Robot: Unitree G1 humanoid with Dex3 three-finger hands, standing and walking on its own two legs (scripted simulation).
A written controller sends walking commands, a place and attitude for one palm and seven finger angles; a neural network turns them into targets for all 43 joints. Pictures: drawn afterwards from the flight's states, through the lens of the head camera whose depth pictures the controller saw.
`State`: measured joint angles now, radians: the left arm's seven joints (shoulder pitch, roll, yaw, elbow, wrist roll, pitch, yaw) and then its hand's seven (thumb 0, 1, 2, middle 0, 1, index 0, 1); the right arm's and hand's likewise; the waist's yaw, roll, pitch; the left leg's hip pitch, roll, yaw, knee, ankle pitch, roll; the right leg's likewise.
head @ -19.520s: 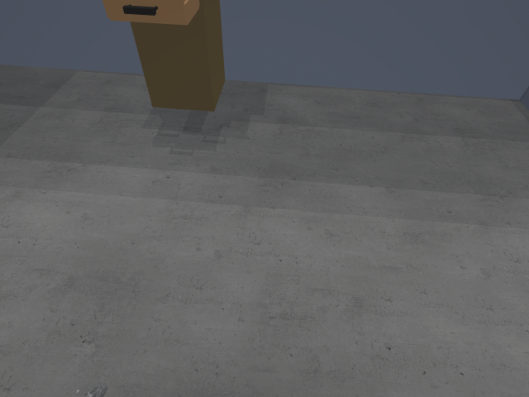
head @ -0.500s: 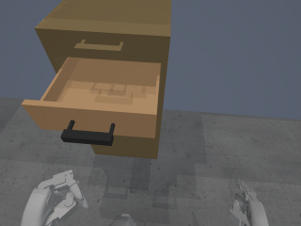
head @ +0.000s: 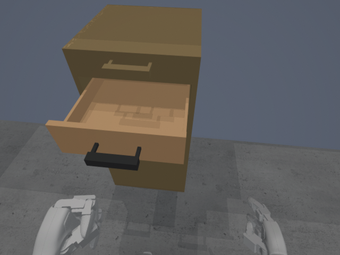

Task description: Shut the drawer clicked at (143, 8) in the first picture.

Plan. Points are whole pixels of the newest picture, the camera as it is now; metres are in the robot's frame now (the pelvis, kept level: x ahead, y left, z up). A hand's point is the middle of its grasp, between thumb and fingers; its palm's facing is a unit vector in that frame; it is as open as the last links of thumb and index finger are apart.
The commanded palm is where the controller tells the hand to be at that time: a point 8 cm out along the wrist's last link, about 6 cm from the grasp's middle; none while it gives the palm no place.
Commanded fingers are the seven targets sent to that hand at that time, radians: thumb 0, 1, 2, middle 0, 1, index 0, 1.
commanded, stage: raise the hand and make a fist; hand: left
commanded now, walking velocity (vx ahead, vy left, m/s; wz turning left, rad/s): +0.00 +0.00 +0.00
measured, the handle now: (114, 154) +0.38 +0.19 +0.00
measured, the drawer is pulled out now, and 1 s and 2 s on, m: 0.23 0.23 0.23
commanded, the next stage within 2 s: bring the fist close to the handle in 0.32 s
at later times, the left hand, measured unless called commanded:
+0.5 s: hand (100, 222) +0.16 +0.14 +0.10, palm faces +0.01 -1.00 -0.09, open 3.3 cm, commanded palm +0.13 +0.20 +0.10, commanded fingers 0.00 0.90 0.90 -1.40 -1.60 -1.40 -1.60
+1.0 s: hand (110, 215) +0.20 +0.14 +0.05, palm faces -0.03 -1.00 -0.06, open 3.3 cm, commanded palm +0.17 +0.20 +0.05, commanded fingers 0.00 0.90 0.90 -1.40 -1.60 -1.40 -1.60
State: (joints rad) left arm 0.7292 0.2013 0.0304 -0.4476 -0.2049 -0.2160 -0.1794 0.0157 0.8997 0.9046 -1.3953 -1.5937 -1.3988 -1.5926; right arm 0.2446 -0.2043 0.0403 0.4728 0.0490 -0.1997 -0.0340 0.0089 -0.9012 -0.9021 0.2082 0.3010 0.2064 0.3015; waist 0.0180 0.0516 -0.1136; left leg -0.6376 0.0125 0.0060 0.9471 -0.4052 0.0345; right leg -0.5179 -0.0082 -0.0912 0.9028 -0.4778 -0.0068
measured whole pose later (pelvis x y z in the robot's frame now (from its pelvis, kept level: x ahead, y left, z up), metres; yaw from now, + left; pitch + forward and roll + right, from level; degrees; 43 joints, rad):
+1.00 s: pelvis +0.01 -0.03 -0.01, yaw +0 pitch +10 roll -1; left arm 0.53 0.21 0.15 -0.10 -0.26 -0.37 -0.27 0.02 0.90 0.90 -1.40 -1.60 -1.40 -1.60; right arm 0.22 -0.22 -0.01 0.57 0.03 -0.21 -0.06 0.01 -0.90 -0.90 0.21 0.30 0.20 0.30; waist -0.01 0.04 -0.11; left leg -0.76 0.04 -0.01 1.00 -0.42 -0.01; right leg -0.65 0.01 -0.10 0.99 -0.52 -0.05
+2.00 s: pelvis +0.00 -0.02 -0.05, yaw -1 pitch +16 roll -2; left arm 0.38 0.21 0.06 -0.07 -0.20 -0.41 -0.15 0.02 0.90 0.90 -1.40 -1.60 -1.40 -1.60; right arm 0.21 -0.23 0.02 0.49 0.01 -0.12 -0.04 0.01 -0.90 -0.90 0.21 0.30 0.20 0.30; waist -0.02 0.04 -0.16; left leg -0.99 0.04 -0.01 1.20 -0.49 0.01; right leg -0.88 0.01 -0.10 1.18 -0.58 -0.04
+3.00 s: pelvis -0.01 -0.02 -0.04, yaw -2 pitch +17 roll -2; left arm -0.21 0.26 0.16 0.46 -0.19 -0.37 -0.16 0.00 0.84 0.91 -1.40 -1.60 -1.40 -1.60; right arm 0.24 -0.25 0.03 0.59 0.02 -0.08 -0.04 0.01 -0.90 -0.90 0.21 0.30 0.21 0.30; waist -0.06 0.03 -0.13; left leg -0.99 0.04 0.00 1.14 -0.45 0.01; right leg -0.89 0.01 -0.09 1.13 -0.54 -0.04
